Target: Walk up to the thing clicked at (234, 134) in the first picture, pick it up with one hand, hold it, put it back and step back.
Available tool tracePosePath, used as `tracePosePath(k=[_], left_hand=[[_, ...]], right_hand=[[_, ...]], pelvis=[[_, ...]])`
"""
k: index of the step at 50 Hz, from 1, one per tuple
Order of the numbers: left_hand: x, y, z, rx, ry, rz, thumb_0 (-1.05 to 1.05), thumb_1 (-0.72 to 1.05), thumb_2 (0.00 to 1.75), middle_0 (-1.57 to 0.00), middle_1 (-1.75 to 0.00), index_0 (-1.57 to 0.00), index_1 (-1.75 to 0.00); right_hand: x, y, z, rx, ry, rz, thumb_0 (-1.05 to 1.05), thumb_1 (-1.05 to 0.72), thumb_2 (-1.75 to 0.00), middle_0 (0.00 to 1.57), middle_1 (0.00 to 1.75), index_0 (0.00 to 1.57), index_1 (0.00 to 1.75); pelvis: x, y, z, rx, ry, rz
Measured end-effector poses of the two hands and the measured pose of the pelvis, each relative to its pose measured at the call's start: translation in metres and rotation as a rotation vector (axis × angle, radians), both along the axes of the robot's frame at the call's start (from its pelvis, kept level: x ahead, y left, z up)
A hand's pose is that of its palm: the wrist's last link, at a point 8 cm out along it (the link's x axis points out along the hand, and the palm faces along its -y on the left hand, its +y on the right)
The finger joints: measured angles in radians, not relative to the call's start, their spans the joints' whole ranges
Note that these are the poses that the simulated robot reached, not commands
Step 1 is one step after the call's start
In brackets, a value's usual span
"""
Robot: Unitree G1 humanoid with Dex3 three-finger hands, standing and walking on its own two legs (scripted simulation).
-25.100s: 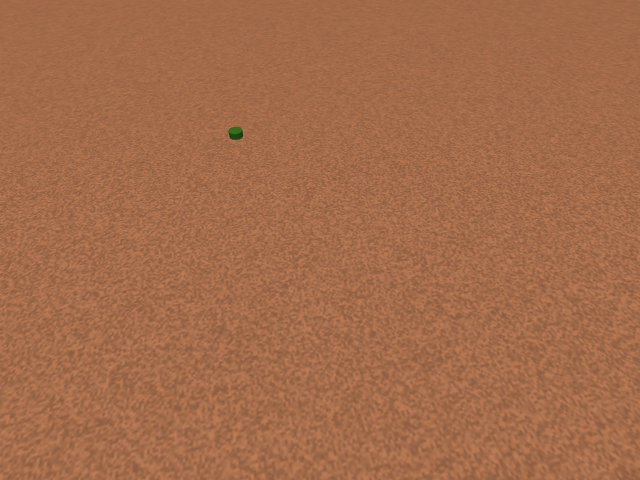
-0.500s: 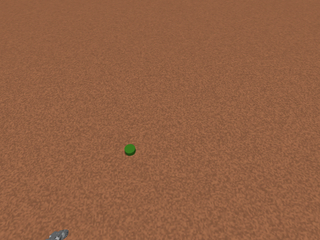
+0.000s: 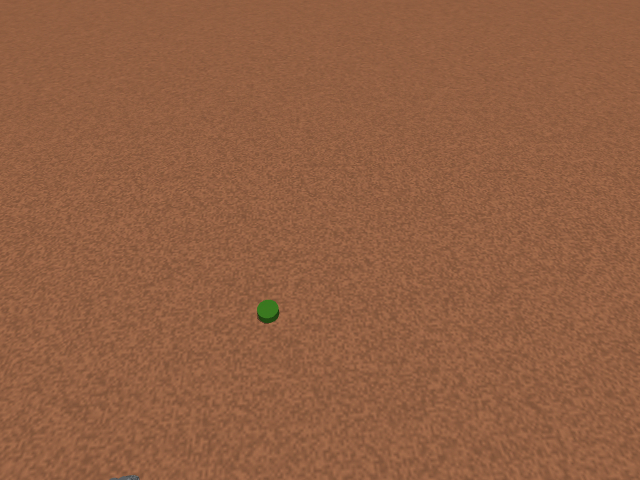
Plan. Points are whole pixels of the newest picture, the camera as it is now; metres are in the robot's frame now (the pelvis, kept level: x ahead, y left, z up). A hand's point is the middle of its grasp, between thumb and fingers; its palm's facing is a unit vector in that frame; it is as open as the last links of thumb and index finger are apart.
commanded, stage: stand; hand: left
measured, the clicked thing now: (268, 311) +0.79 +0.24 -0.76
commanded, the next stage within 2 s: walk up in 1.00 s
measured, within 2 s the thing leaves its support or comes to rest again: neither
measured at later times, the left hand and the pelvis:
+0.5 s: hand out of the picture +0.08 +0.24 -0.15, palm faces -0.03 -0.94 -0.34, open 7.4 cm; pelvis +0.00 -0.01 +0.01, yaw -1 degrees
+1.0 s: hand out of the picture +0.09 +0.24 -0.15, palm faces -0.05 -0.94 -0.34, open 7.4 cm; pelvis +0.00 -0.02 +0.01, yaw -1 degrees
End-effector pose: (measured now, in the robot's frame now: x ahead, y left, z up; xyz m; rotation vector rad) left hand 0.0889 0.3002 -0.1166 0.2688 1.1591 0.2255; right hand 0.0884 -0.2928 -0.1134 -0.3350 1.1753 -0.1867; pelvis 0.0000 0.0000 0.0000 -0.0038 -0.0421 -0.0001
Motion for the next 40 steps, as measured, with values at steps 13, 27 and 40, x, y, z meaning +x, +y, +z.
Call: tracePosePath(k=[13, 27, 40], left_hand=[[-0.02, -0.01, 0.002, 0.004, 0.079, -0.027, 0.01, 0.91, 0.9, -0.2, -0.3, -0.2, -0.3], [-0.017, -0.014, 0.006, 0.021, 0.083, -0.047, 0.01, 0.91, 0.9, -0.2, -0.3, -0.2, -0.3], [-0.006, -0.018, 0.007, 0.022, 0.072, -0.063, 0.01, 0.91, 0.9, -0.2, -0.3, -0.2, -0.3]], right_hand=[[0.004, -0.005, 0.001, 0.028, -0.001, -0.011, 0.0, -0.91, -0.9, 0.2, 0.3, 0.2, 0.3], [-0.027, -0.014, -0.004, 0.033, 0.071, -0.042, 0.0, -0.91, -0.9, 0.2, 0.3, 0.2, 0.3], [-0.036, -0.019, -0.005, 0.026, 0.092, -0.059, 0.0, -0.91, -0.9, 0.2, 0.3, 0.2, 0.3]], pelvis=[[0.002, -0.005, 0.006, 0.006, -0.001, -0.007], [0.001, -0.012, 0.007, 0.006, 0.005, -0.011], [0.004, -0.015, 0.007, 0.008, 0.004, -0.016]])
